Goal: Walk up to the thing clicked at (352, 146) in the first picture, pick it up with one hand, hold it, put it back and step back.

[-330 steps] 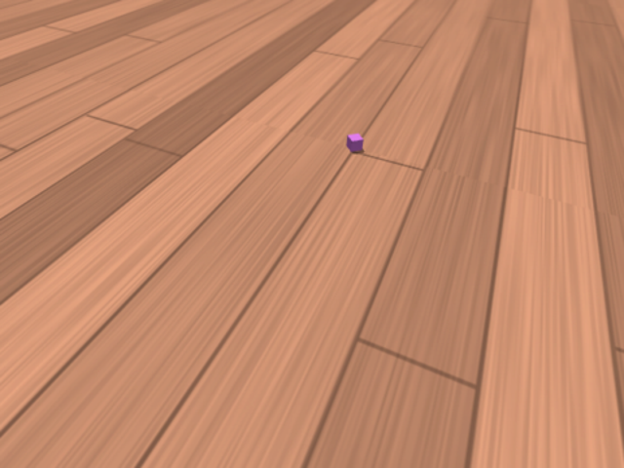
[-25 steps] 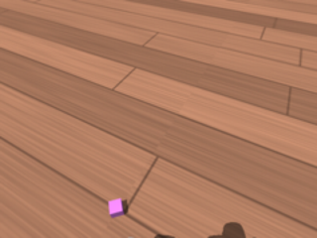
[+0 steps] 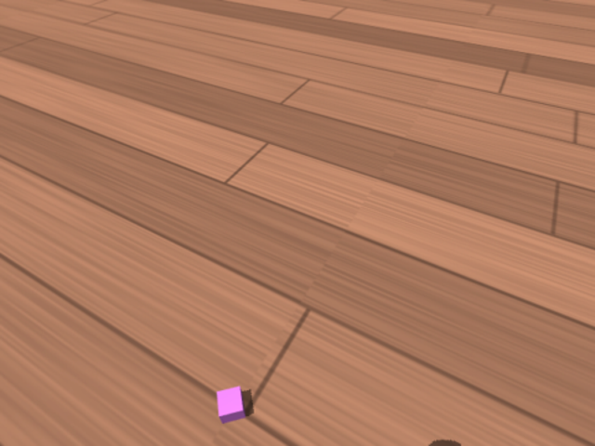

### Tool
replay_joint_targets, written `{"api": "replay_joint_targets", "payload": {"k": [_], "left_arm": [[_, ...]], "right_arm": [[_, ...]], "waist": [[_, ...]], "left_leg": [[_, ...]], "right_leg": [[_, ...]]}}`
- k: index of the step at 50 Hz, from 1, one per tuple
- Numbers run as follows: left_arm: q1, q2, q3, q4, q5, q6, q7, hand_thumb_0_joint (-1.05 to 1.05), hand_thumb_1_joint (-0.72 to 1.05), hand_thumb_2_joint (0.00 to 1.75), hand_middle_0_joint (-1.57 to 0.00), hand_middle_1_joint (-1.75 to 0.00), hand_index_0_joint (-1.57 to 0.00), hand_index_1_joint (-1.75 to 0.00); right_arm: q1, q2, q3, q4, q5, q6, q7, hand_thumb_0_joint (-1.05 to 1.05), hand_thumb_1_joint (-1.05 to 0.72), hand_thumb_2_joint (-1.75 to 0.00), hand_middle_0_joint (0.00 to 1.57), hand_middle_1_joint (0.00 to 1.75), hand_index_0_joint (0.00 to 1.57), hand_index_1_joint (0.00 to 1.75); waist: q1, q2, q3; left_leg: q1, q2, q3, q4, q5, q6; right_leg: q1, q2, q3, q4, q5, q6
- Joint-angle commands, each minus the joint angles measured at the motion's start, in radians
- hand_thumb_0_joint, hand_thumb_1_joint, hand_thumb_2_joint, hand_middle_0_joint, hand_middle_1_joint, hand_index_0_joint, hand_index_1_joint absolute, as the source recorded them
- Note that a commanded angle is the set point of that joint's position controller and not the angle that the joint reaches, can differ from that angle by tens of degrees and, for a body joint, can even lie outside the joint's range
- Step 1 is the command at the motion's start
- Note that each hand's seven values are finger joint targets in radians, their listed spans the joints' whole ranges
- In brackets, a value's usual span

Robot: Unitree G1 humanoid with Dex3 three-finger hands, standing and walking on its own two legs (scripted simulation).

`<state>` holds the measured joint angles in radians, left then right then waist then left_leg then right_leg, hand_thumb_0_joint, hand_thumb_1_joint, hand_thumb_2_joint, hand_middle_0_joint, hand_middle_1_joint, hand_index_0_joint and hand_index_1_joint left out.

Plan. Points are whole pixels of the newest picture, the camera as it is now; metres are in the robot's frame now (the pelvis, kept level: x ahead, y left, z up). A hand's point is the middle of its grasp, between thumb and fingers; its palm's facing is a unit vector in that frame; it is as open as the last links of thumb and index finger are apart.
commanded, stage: walk up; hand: left
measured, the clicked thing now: (231, 404) +0.43 +0.22 -0.73
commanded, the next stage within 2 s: none
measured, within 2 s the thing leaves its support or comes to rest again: neither
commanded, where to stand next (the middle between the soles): +0.08 -0.02 m, yaw -2 degrees
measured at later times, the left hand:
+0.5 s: hand out of the picture +0.10 +0.25 -0.14, palm faces -0.02 -0.94 -0.35, open 7.4 cm
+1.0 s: hand out of the picture +0.12 +0.25 -0.14, palm faces -0.04 -0.95 -0.32, open 7.4 cm
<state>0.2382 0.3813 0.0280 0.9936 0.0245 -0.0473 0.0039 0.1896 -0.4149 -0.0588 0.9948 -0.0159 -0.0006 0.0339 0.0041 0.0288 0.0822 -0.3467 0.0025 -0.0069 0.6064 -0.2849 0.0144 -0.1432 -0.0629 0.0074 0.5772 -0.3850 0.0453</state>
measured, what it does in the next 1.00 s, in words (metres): stands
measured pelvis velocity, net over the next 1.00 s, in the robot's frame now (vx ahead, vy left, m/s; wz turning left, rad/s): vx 0.03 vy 0.00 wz -0.01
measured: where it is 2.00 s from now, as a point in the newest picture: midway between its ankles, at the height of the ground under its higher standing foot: outside the picture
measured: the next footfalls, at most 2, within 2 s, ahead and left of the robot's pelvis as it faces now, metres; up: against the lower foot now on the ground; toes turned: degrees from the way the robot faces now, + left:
none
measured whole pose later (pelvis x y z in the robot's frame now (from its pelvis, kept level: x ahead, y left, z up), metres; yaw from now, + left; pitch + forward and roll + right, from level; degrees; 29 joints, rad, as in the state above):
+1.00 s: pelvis +0.03 +0.00 +0.02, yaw -1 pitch -2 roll -1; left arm 0.07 0.35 0.01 1.15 0.00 0.00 -0.02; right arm 0.07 -0.35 0.00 1.16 0.00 -0.01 0.01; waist -0.01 0.00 0.07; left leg -0.20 0.02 0.01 0.35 -0.11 0.00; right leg -0.10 -0.01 -0.01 0.33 -0.19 0.02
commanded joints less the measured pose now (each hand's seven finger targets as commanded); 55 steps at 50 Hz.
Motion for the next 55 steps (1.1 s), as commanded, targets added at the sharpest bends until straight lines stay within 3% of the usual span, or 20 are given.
{"api": "replay_joint_targets", "payload": {"k": [1, 2, 3, 4, 5, 6, 10, 12, 13, 14, 15, 16, 18, 20, 23, 27, 35, 42, 46, 55], "left_arm": [[-0.072, 0.139, 0.026, -0.105, -0.036, -0.006, 0.019, 0.00, 0.90, 0.90, -0.20, -0.30, -0.20, -0.30], [-0.036, 0.150, 0.026, -0.084, -0.040, 0.014, 0.025, 0.00, 0.90, 0.90, -0.20, -0.30, -0.20, -0.30], [-0.012, 0.209, 0.041, -0.059, -0.038, 0.024, 0.027, 0.00, 0.90, 0.90, -0.20, -0.30, -0.20, -0.30], [-0.023, 0.214, 0.037, -0.048, -0.036, 0.023, 0.024, 0.00, 0.90, 0.90, -0.20, -0.30, -0.20, -0.30], [-0.022, 0.212, 0.040, -0.033, -0.034, 0.022, 0.020, 0.00, 0.90, 0.90, -0.20, -0.30, -0.20, -0.30], [-0.002, 0.201, 0.040, -0.014, -0.034, 0.021, 0.017, 0.00, 0.90, 0.90, -0.20, -0.30, -0.20, -0.30], [0.039, 0.166, 0.039, 0.039, -0.033, 0.016, 0.019, 0.00, 0.90, 0.90, -0.20, -0.30, -0.20, -0.30], [0.010, 0.179, 0.042, 0.040, -0.017, 0.012, 0.027, 0.00, 0.90, 0.90, -0.20, -0.30, -0.20, -0.30], [-0.028, 0.211, 0.045, 0.029, -0.013, 0.010, 0.028, 0.00, 0.90, 0.90, -0.20, -0.30, -0.20, -0.30], [-0.106, 0.242, 0.042, 0.007, -0.014, 0.010, 0.024, 0.00, 0.90, 0.90, -0.20, -0.30, -0.20, -0.30], [-0.175, 0.248, 0.039, -0.005, -0.013, 0.014, 0.016, 0.00, 0.90, 0.90, -0.20, -0.30, -0.20, -0.30], [-0.183, 0.217, 0.029, -0.005, -0.021, 0.017, 0.012, 0.00, 0.90, 0.90, -0.20, -0.30, -0.20, -0.30], [-0.146, 0.180, 0.018, 0.027, -0.028, 0.012, 0.008, 0.00, 0.90, 0.90, -0.20, -0.30, -0.20, -0.30], [-0.155, 0.191, 0.020, 0.045, -0.027, 0.003, 0.007, 0.00, 0.90, 0.90, -0.20, -0.30, -0.20, -0.30], [-0.183, 0.189, 0.019, 0.055, -0.031, 0.004, 0.008, 0.00, 0.90, 0.90, -0.20, -0.30, -0.20, -0.30], [-0.197, 0.182, 0.017, 0.075, -0.031, 0.010, 0.006, 0.00, 0.90, 0.90, -0.20, -0.30, -0.20, -0.30], [-0.221, 0.182, 0.024, 0.091, -0.026, 0.017, 0.002, 0.00, 0.90, 0.90, -0.20, -0.30, -0.20, -0.30], [-0.220, 0.177, 0.024, 0.097, -0.022, 0.024, -0.004, 0.00, 0.90, 0.90, -0.20, -0.30, -0.20, -0.30], [-0.217, 0.178, 0.024, 0.100, -0.020, 0.026, -0.006, 0.00, 0.90, 0.90, -0.20, -0.30, -0.20, -0.30], [-0.213, 0.177, 0.027, 0.106, -0.019, 0.022, -0.006, 0.00, 0.90, 0.90, -0.20, -0.30, -0.20, -0.30]], "right_arm": [[0.076, -0.218, -0.067, -0.038, -0.020, -0.042, -0.027, 0.00, -0.90, -0.90, 0.20, 0.30, 0.20, 0.30], [0.021, -0.237, -0.062, -0.066, -0.016, -0.045, -0.035, 0.00, -0.90, -0.90, 0.20, 0.30, 0.20, 0.30], [-0.020, -0.268, -0.068, -0.070, -0.006, -0.042, -0.032, 0.00, -0.90, -0.90, 0.20, 0.30, 0.20, 0.30], [-0.060, -0.251, -0.061, -0.073, -0.007, -0.035, -0.032, 0.00, -0.90, -0.90, 0.20, 0.30, 0.20, 0.30], [-0.093, -0.226, -0.049, -0.079, -0.012, -0.031, -0.031, 0.00, -0.90, -0.90, 0.20, 0.30, 0.20, 0.30], [-0.119, -0.200, -0.039, -0.084, -0.014, -0.031, -0.031, 0.00, -0.90, -0.90, 0.20, 0.30, 0.20, 0.30], [-0.128, -0.190, -0.026, -0.067, 0.005, -0.023, -0.029, 0.00, -0.90, -0.90, 0.20, 0.30, 0.20, 0.30], [-0.132, -0.151, -0.010, -0.061, 0.027, -0.017, -0.030, 0.00, -0.90, -0.90, 0.20, 0.30, 0.20, 0.30], [-0.135, -0.128, 0.000, -0.060, 0.034, -0.017, -0.031, 0.00, -0.90, -0.90, 0.20, 0.30, 0.20, 0.30], [-0.131, -0.128, -0.001, -0.045, 0.040, -0.015, -0.031, 0.00, -0.90, -0.90, 0.20, 0.30, 0.20, 0.30], [-0.106, -0.141, -0.004, -0.021, 0.032, -0.015, -0.032, 0.00, -0.90, -0.90, 0.20, 0.30, 0.20, 0.30], [-0.126, -0.156, -0.006, -0.010, 0.025, -0.019, -0.033, 0.00, -0.90, -0.90, 0.20, 0.30, 0.20, 0.30], [-0.178, -0.161, 0.003, 0.005, 0.024, -0.028, -0.030, 0.00, -0.90, -0.90, 0.20, 0.30, 0.20, 0.30], [-0.171, -0.142, 0.013, 0.025, 0.027, -0.032, -0.030, 0.00, -0.90, -0.90, 0.20, 0.30, 0.20, 0.30], [-0.167, -0.144, 0.016, 0.051, 0.030, -0.034, -0.033, 0.00, -0.90, -0.90, 0.20, 0.30, 0.20, 0.30], [-0.198, -0.135, 0.019, 0.071, 0.027, -0.029, -0.032, 0.00, -0.90, -0.90, 0.20, 0.30, 0.20, 0.30], [-0.208, -0.138, 0.023, 0.088, 0.020, -0.032, -0.032, 0.00, -0.90, -0.90, 0.20, 0.30, 0.20, 0.30], [-0.209, -0.146, 0.022, 0.093, 0.016, -0.036, -0.034, 0.00, -0.90, -0.90, 0.20, 0.30, 0.20, 0.30], [-0.198, -0.151, 0.020, 0.092, 0.013, -0.034, -0.033, 0.00, -0.90, -0.90, 0.20, 0.30, 0.20, 0.30], [-0.169, -0.150, 0.022, 0.098, 0.016, -0.036, -0.034, 0.00, -0.90, -0.90, 0.20, 0.30, 0.20, 0.30]], "waist": [[-0.064, 0.132, -0.162], [-0.029, 0.096, -0.163], [-0.024, 0.096, -0.141], [-0.011, 0.094, -0.088], [-0.003, 0.105, -0.069], [0.005, 0.116, -0.066], [0.023, 0.142, -0.123], [0.030, 0.078, -0.145], [0.013, 0.011, -0.128], [-0.017, -0.049, -0.092], [-0.047, -0.073, -0.066], [-0.036, -0.049, -0.045], [-0.006, -0.022, -0.073], [-0.010, -0.064, -0.100], [-0.016, -0.048, -0.128], [-0.008, -0.054, -0.111], [-0.004, -0.024, -0.126], [-0.003, 0.007, -0.123], [-0.007, -0.003, -0.101], [-0.012, -0.022, -0.133]], "left_leg": [[0.381, 0.199, -0.313, -0.270, 0.229, 0.085], [0.305, 0.299, -0.461, -0.326, 0.037, 0.154], [0.187, 0.323, -0.481, -0.331, -0.150, 0.213], [0.108, 0.296, -0.436, -0.342, -0.188, 0.210], [0.072, 0.263, -0.373, -0.340, -0.201, 0.182], [0.075, 0.226, -0.292, -0.322, -0.163, 0.149], [0.053, 0.196, -0.195, -0.197, 0.096, 0.113], [0.039, 0.172, -0.163, -0.134, 0.185, 0.065], [0.023, 0.134, -0.142, -0.129, 0.140, 0.037], [0.093, 0.089, -0.111, -0.154, 0.025, 0.012], [0.152, 0.088, -0.112, -0.181, -0.041, 0.007], [0.166, 0.113, -0.140, -0.214, -0.046, 0.009], [0.147, 0.140, -0.154, -0.221, 0.052, 0.028], [0.188, 0.115, -0.101, -0.194, 0.195, 0.020], [0.219, 0.117, -0.087, -0.207, 0.279, 0.011], [0.231, 0.119, -0.085, -0.246, 0.243, 0.004], [0.222, 0.126, -0.081, -0.285, 0.243, -0.004], [0.196, 0.138, -0.103, -0.326, 0.166, -0.001], [0.169, 0.131, -0.113, -0.347, 0.069, 0.000], [0.187, 0.130, -0.110, -0.325, 0.173, 0.002]], "right_leg": [[-0.303, 0.050, -0.034, 0.276, 0.120, -0.052], [-0.309, 0.078, 0.035, 0.301, -0.170, -0.056], [-0.231, 0.029, 0.082, 0.318, -0.227, -0.066], [-0.215, 0.014, 0.075, 0.308, -0.225, -0.071], [-0.190, 0.007, 0.078, 0.258, -0.221, -0.073], [-0.189, 0.005, 0.066, 0.210, -0.180, -0.075], [-0.021, 0.038, -0.025, -0.063, 0.090, -0.056], [0.044, 0.017, 0.029, -0.152, 0.206, -0.073], [0.014, -0.038, 0.112, -0.177, 0.232, -0.088], [-0.105, -0.083, 0.170, -0.197, 0.154, -0.107], [-0.179, -0.093, 0.168, -0.179, 0.102, -0.109], [-0.196, -0.069, 0.134, -0.173, 0.090, -0.096], [-0.101, -0.041, 0.085, -0.196, 0.172, -0.082], [-0.073, -0.065, 0.115, -0.221, 0.276, -0.087], [-0.025, -0.069, 0.094, -0.232, 0.357, -0.075], [-0.029, -0.068, 0.087, -0.281, 0.297, -0.063], [0.018, -0.066, 0.074, -0.298, 0.290, -0.062], [0.033, -0.058, 0.068, -0.298, 0.241, -0.068], [0.018, -0.054, 0.072, -0.307, 0.198, -0.067], [0.051, -0.061, 0.068, -0.312, 0.245, -0.063]]}}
